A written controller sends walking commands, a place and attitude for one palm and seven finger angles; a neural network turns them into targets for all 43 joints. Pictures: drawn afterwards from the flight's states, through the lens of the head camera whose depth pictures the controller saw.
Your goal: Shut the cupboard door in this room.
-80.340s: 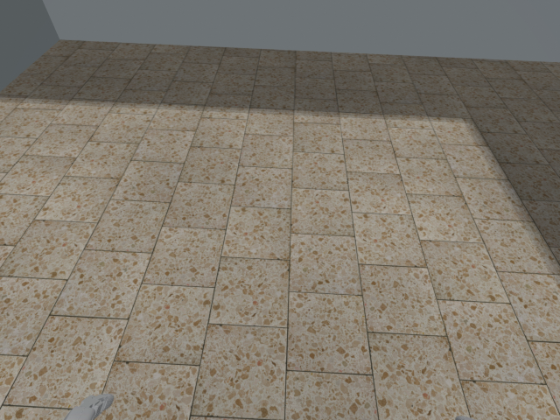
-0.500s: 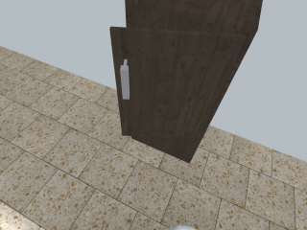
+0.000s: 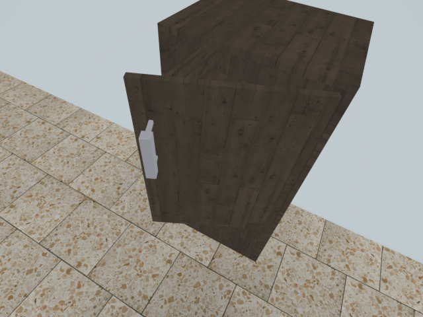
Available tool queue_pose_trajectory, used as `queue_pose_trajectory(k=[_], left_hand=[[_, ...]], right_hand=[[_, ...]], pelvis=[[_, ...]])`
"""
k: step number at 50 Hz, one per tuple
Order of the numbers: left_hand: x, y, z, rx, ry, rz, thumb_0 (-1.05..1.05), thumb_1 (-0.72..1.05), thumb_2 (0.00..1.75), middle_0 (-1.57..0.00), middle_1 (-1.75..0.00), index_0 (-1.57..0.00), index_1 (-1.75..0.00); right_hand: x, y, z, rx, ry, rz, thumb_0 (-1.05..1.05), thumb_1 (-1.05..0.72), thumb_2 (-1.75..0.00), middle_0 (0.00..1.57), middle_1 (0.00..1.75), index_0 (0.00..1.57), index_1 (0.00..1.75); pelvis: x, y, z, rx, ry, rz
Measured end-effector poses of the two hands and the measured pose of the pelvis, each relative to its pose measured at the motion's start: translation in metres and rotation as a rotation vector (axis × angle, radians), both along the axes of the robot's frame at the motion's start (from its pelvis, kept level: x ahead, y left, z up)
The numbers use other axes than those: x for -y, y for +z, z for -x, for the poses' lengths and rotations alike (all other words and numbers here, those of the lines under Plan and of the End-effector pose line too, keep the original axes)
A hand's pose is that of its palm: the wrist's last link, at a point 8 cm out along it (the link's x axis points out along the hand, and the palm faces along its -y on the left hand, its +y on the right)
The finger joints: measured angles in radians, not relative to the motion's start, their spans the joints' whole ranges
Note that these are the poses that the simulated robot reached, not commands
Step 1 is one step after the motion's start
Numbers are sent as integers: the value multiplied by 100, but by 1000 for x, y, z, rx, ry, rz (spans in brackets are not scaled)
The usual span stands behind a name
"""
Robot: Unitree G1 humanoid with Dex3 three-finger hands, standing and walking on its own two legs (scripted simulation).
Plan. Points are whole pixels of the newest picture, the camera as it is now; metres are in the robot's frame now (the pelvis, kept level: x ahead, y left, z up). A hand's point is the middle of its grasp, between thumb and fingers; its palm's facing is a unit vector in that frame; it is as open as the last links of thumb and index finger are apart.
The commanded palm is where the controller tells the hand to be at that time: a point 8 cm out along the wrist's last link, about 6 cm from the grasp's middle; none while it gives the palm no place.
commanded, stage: come to a stop and stand still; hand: left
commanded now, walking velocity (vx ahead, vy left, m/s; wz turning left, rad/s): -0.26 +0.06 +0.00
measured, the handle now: (151, 149) +0.46 +0.18 +0.02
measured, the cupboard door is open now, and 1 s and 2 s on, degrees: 25 25 25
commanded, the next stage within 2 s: look again from close up in 1.12 s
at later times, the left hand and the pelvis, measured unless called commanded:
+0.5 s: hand out of the picture +0.03 +0.17 -0.17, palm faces +0.04 -0.97 -0.24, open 7.3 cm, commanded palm none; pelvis +0.01 -0.01 +0.00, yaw -1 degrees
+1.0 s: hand out of the picture +0.01 +0.20 -0.16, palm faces -0.01 -0.97 -0.23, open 7.4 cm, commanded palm none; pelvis -0.03 +0.02 +0.00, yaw -2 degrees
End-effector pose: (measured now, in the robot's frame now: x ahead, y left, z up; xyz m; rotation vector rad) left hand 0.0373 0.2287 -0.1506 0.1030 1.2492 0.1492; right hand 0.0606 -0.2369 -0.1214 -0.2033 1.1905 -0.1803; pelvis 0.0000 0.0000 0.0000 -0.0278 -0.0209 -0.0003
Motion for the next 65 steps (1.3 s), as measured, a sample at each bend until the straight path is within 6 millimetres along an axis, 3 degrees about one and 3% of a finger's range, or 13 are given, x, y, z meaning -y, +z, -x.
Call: queue_pose_trajectory(k=[3, 8, 15, 20, 29, 35, 39, 45, 54, 65], left_hand=[[2, -9, 2, -34, 28, 29, 0, 93, 90, -20, -30, -20, -30], [12, -3, 9, -102, 41, 43, 0, 93, 90, -20, -30, -20, -30], [12, 7, 21, -173, 26, 2, 0, 92, 90, -20, -30, -20, -30], [7, 11, 20, -159, 12, -51, 0, 91, 90, -20, -30, -20, -30], [4, 12, -4, -12, -39, -80, 0, 91, 90, -20, -30, -20, -30], [-8, 18, -25, 77, -82, -81, 0, 91, 90, -20, -30, -20, -30], [-14, 29, -29, 112, -98, -88, 0, 91, 90, -20, -30, -20, -30], [-18, 32, -2, 65, -79, -92, 0, 91, 90, -20, -30, -20, -30], [-12, 18, 49, -73, -47, -52, 0, 91, 90, -20, -30, -20, -30], [-1, 10, 70, -123, -19, 4, 0, 91, 90, -20, -30, -20, -30]], right_hand=[[-12, 1, -21, 29, 22, 0, 0, -91, -90, 19, 30, 19, 30], [-23, 3, -44, 17, 28, -14, -1, -94, -90, 20, 30, 20, 30], [-25, -9, -52, 1, 6, -61, -1, -93, -90, 20, 30, 20, 30], [-10, -18, -37, -23, -23, -69, -1, -92, -90, 20, 30, 20, 30], [6, -20, 15, -59, -74, -56, 0, -91, -90, 20, 30, 20, 30], [-13, -21, 50, -35, -90, -74, 0, -91, -90, 20, 30, 19, 30], [-30, -25, 74, -82, -76, -109, 0, -91, -90, 20, 30, 19, 30], [-41, -28, 94, -144, -58, -139, 0, -91, -90, 20, 30, 20, 30], [-37, -24, 105, -164, -62, -110, 0, -91, -90, 20, 30, 20, 30], [-36, -17, 96, -169, -50, -76, 0, -91, -90, 20, 30, 20, 30]], pelvis=[[-3, -2, -15, 12, 2, 6], [-5, 5, -32, 13, -9, -22], [-1, 5, -29, -2, -24, -42], [6, 1, -21, -2, -30, -44], [6, -4, -5, 19, -30, -21], [-7, -4, 7, 42, -38, -27], [-13, 0, 16, 33, -40, -32], [-16, 3, 27, 23, -36, -38], [-18, 4, 31, 21, -34, -32], [-22, 5, 29, 12, -24, -25]])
